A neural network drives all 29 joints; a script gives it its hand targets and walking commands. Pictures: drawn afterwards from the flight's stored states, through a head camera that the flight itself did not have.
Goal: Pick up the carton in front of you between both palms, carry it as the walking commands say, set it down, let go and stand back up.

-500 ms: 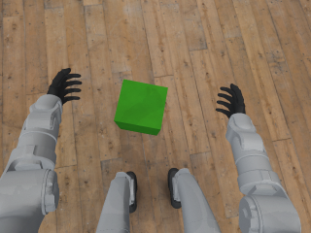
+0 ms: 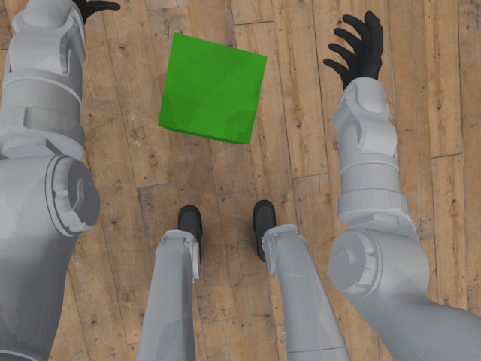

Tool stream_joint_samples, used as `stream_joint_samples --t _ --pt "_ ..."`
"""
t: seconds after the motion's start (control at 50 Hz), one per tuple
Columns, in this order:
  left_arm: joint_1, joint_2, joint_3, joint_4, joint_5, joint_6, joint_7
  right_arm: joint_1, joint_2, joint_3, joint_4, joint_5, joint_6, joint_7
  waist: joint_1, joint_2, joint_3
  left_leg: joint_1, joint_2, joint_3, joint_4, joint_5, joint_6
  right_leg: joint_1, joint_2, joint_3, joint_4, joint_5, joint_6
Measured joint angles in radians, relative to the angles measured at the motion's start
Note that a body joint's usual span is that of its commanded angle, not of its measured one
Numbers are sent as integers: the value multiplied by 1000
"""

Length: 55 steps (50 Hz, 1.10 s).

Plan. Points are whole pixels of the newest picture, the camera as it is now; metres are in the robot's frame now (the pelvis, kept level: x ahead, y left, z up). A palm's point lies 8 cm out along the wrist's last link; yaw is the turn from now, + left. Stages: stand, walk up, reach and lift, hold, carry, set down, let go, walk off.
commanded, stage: reach and lift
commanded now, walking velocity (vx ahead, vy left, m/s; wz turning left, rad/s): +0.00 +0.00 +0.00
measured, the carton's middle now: (211, 99) +0.52 +0.02 -0.53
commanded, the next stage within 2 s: none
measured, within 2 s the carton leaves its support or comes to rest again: leaves its support in 1.62 s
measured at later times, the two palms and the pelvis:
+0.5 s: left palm (125, 75) +0.54 +0.20 -0.37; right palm (303, 105) +0.48 -0.18 -0.37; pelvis -0.05 -0.03 -0.21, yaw -2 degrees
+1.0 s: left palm (143, 78) +0.55 +0.18 -0.46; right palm (288, 101) +0.50 -0.17 -0.46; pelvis -0.05 -0.02 -0.28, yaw -2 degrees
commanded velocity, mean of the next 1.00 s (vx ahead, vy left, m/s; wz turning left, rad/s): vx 0.00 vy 0.00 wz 0.00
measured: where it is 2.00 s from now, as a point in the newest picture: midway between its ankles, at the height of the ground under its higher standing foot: (231, 244)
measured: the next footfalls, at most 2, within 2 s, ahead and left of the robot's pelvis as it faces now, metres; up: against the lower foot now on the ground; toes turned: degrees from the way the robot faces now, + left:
none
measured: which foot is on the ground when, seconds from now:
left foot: down 0.00-1.00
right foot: down 0.00-1.00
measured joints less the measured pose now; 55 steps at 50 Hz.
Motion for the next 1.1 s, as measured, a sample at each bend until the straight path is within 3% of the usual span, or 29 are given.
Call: stream_joint_samples --t 0.18,0.34,0.44,0.52,0.66,0.76,0.94,1.1 --pt "60 -48 20 31 -1 -56 46 20 -1 -19 89 -17 -81 10 26 11 -104 -264 -3 -26 264 -106 -16 -263 27 15 275 -111 17" --pt "-1 65 -144 33 -163 -69 86 -71 -66 128 136 137 -79 -53 22 -20 -7 -502 -2 -54 598 -183 -39 -493 46 -6 606 -207 -2" --pt "-92 142 -258 50 -264 -47 90 -160 -120 207 161 246 -48 -89 15 -37 100 -592 -2 -62 772 -197 -45 -583 56 -12 778 -221 0" --pt "-191 179 -323 113 -306 -29 84 -247 -149 232 215 287 -25 -99 12 -46 186 -632 -1 -61 872 -197 -41 -622 62 -11 877 -220 9" --pt "-319 192 -370 228 -322 -35 66 -376 -161 210 339 263 -38 -78 12 -51 320 -667 1 -54 991 -200 -28 -652 71 -2 991 -224 26" --pt "-345 201 -403 234 -346 -55 74 -443 -183 211 406 267 -61 -66 17 -67 406 -673 8 -47 1058 -219 -19 -658 81 4 1053 -240 38" --pt "-321 169 -426 192 -383 -72 107 -442 -220 260 429 319 -98 -59 39 -65 426 -664 17 -41 1133 -276 -15 -654 89 10 1127 -291 43" --pt "-297 143 -399 221 -361 -75 100 -415 -184 236 437 273 -104 -58 38 -57 371 -674 5 -55 1132 -279 -34 -666 79 -3 1133 -299 25"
